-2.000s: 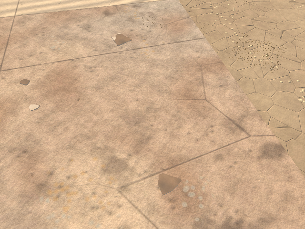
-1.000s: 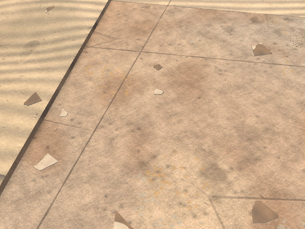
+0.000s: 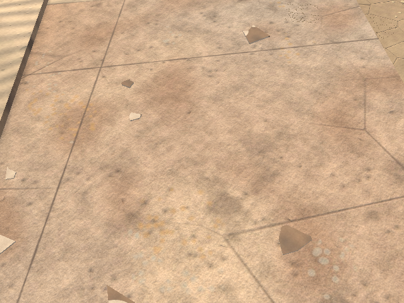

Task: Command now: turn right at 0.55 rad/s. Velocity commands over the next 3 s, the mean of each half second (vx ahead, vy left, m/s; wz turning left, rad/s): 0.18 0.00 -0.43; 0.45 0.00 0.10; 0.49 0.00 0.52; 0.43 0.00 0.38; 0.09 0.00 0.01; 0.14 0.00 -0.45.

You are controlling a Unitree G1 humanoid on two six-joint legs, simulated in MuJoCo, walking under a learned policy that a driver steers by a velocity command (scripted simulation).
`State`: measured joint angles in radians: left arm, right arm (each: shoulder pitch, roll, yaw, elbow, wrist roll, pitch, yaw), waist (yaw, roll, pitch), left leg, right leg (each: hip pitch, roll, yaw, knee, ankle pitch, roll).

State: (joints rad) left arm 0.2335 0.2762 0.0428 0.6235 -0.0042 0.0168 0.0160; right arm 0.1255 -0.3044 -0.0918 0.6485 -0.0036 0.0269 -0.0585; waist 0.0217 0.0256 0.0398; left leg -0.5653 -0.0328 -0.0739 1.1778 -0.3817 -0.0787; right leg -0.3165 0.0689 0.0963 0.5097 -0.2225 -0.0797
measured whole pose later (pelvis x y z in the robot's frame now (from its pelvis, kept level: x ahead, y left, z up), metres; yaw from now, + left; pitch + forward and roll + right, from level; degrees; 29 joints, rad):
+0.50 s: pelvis +0.06 +0.03 +0.00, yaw -13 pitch +1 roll +0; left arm 0.26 0.30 0.05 0.64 -0.01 -0.02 0.01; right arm 0.34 -0.26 -0.06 0.78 0.00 -0.08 -0.01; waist -0.03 -0.04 -0.03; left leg -0.12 -0.03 -0.05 0.38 -0.28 0.03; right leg -0.52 0.06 0.10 0.99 -0.33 0.00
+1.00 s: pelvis +0.28 -0.09 +0.00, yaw -7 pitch +0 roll -1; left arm 0.29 0.26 0.06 0.73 0.01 -0.10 -0.02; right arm 0.28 -0.32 -0.06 0.76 0.03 -0.04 0.00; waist 0.01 0.05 0.03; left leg -0.61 0.09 -0.06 1.14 -0.24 0.00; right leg -0.14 0.02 -0.12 0.33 -0.20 -0.04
